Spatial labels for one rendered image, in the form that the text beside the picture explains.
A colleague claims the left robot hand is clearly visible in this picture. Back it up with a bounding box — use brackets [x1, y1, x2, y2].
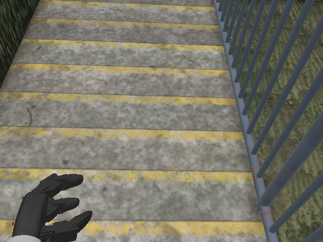
[12, 173, 92, 242]

